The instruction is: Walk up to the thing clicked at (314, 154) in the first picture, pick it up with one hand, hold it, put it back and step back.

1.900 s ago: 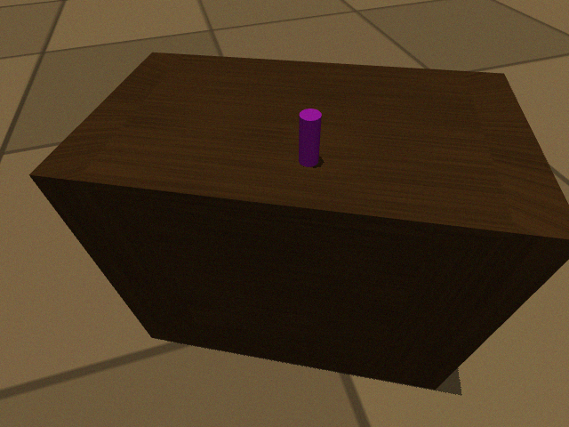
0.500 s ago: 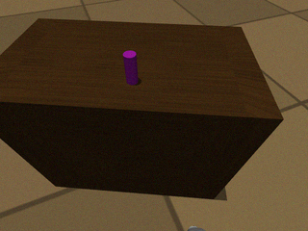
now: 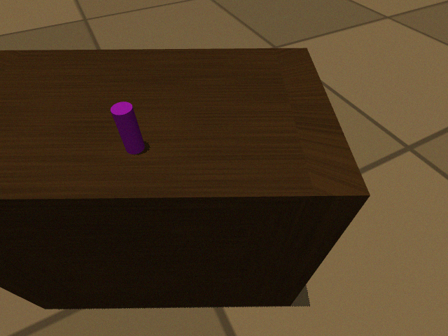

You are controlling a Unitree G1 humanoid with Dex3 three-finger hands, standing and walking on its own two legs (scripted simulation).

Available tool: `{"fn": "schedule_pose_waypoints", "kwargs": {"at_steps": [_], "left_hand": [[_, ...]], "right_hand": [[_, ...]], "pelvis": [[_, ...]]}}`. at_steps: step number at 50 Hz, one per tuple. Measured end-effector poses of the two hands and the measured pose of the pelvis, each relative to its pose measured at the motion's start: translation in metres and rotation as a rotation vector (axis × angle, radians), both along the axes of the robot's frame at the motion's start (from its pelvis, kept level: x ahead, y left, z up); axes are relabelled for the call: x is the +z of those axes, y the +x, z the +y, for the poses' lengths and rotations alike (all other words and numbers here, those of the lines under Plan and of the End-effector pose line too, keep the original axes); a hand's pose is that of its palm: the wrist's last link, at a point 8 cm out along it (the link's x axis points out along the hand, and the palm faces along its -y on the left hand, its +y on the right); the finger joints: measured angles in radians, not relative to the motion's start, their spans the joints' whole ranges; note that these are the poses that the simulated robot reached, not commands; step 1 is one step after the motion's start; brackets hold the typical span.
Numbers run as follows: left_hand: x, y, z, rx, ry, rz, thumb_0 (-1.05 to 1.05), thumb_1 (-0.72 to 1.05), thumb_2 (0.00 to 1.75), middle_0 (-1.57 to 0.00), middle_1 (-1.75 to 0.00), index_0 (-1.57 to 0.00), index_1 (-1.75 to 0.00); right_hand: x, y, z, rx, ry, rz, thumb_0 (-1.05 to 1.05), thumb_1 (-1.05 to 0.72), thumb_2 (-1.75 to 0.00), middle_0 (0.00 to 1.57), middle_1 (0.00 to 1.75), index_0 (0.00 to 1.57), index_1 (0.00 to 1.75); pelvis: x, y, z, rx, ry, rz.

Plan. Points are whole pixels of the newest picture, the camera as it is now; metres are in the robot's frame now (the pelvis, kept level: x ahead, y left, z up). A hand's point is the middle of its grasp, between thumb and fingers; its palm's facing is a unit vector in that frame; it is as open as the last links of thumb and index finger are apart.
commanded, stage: walk up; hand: left
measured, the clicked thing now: (129, 129) +0.49 +0.22 +0.09
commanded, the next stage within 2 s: stand in 1.56 s
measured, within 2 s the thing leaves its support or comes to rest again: neither
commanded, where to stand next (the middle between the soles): +0.05 +0.01 m, yaw +0 degrees
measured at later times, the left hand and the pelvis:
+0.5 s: hand out of the picture +0.13 +0.24 -0.12, palm faces -0.05 -0.93 -0.37, open 7.4 cm; pelvis +0.01 -0.01 +0.02, yaw -1 degrees
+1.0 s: hand out of the picture +0.08 +0.27 -0.14, palm faces -0.06 -0.93 -0.36, open 7.4 cm; pelvis +0.00 +0.02 +0.02, yaw -3 degrees
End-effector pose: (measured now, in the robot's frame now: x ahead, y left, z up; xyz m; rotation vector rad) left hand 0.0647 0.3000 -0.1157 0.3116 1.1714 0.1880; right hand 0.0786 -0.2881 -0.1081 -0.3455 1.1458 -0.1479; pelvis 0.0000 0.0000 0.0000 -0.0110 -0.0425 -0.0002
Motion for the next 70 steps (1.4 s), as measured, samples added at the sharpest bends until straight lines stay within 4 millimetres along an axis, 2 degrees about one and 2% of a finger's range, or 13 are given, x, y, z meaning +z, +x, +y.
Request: {"fn": "schedule_pose_waypoints", "kwargs": {"at_steps": [10, 14, 19, 29, 40, 49, 58, 64, 70], "left_hand": [[0.032, 0.047, -0.003, -0.039, 0.08, -0.057, 0.01, 0.91, 0.9, -0.21, -0.3, -0.21, -0.3], [0.038, 0.059, -0.005, -0.048, 0.089, -0.072, 0.01, 0.91, 0.9, -0.21, -0.3, -0.2, -0.3], [0.039, 0.065, -0.009, -0.053, 0.073, -0.073, 0.01, 0.91, 0.9, -0.2, -0.3, -0.2, -0.3], [0.028, 0.054, -0.014, -0.054, 0.017, -0.023, 0.01, 0.91, 0.9, -0.21, -0.3, -0.21, -0.3], [0.018, 0.029, 0.001, -0.038, 0.003, 0.046, 0.01, 0.91, 0.9, -0.21, -0.3, -0.21, -0.3], [0.017, 0.014, 0.016, -0.023, 0.021, 0.074, 0.01, 0.91, 0.9, -0.2, -0.3, -0.2, -0.3], [0.02, 0.004, 0.016, -0.02, 0.037, 0.091, 0.01, 0.91, 0.9, -0.2, -0.3, -0.2, -0.3], [0.021, 0.008, 0.012, -0.03, 0.036, 0.083, 0.01, 0.91, 0.9, -0.2, -0.3, -0.2, -0.3], [0.021, 0.021, 0.009, -0.049, 0.03, 0.063, 0.01, 0.91, 0.9, -0.2, -0.3, -0.2, -0.3]], "right_hand": [[-0.003, 0.033, -0.017, -0.046, 0.037, -0.026, 0.01, -0.9, -0.9, 0.2, 0.3, 0.21, 0.3], [-0.001, 0.036, -0.023, -0.059, 0.032, -0.02, 0.01, -0.9, -0.9, 0.2, 0.3, 0.21, 0.3], [0.004, 0.029, -0.027, -0.073, 0.024, 0.001, 0.01, -0.9, -0.9, 0.2, 0.3, 0.21, 0.3], [0.012, 0.002, -0.021, -0.106, 0.008, 0.055, 0.01, -0.9, -0.9, 0.2, 0.3, 0.21, 0.3], [0.013, -0.02, -0.004, -0.134, 0.005, 0.088, 0.01, -0.9, -0.9, 0.2, 0.3, 0.21, 0.3], [0.01, -0.017, 0.009, -0.132, 0.017, 0.071, 0.01, -0.9, -0.9, 0.2, 0.3, 0.21, 0.3], [0.008, -0.003, 0.008, -0.124, 0.031, 0.038, 0.01, -0.9, -0.9, 0.2, 0.3, 0.21, 0.3], [0.009, 0.001, 0.003, -0.121, 0.03, 0.033, 0.01, -0.9, -0.9, 0.2, 0.3, 0.21, 0.3], [0.011, -0.003, 0.0, -0.132, 0.021, 0.041, 0.01, -0.9, -0.9, 0.2, 0.3, 0.21, 0.3]], "pelvis": [[0.01, 0.013, -0.01, -0.003, 0.02, 0.003], [0.013, 0.013, -0.012, -0.007, 0.022, 0.0], [0.018, 0.012, -0.012, -0.014, 0.021, -0.005], [0.023, 0.008, -0.004, -0.028, 0.013, -0.008], [0.024, 0.003, 0.011, -0.04, 0.01, -0.009], [0.022, 0.0, 0.018, -0.044, 0.016, -0.011], [0.021, 0.0, 0.017, -0.042, 0.015, -0.012], [0.021, 0.001, 0.015, -0.044, 0.014, -0.007], [0.022, 0.004, 0.015, -0.05, 0.012, -0.001]]}}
